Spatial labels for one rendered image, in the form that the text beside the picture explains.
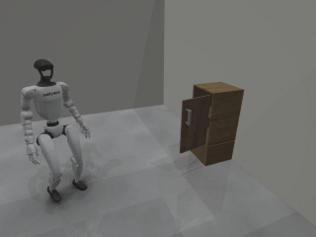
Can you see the robot right upper arm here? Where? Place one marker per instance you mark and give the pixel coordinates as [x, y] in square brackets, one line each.
[27, 94]

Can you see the handle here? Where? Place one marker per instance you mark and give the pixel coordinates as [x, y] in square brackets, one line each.
[189, 117]

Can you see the humanoid robot head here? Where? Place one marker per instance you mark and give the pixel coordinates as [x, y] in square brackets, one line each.
[42, 65]

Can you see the robot left hand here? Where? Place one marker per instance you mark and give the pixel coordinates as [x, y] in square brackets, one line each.
[85, 129]

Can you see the left robot forearm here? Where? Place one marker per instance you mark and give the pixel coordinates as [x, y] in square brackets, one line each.
[75, 114]

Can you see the robot left thigh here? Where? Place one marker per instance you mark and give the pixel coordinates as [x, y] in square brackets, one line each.
[74, 143]

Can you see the cupboard door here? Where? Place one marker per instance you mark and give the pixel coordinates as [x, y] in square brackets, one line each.
[194, 135]

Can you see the robot right hand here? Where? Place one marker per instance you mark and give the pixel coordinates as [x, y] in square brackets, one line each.
[33, 152]

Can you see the right robot forearm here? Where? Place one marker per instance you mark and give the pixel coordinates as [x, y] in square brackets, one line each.
[27, 129]

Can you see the robot left upper arm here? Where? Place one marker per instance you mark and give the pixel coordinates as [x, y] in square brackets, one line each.
[67, 103]

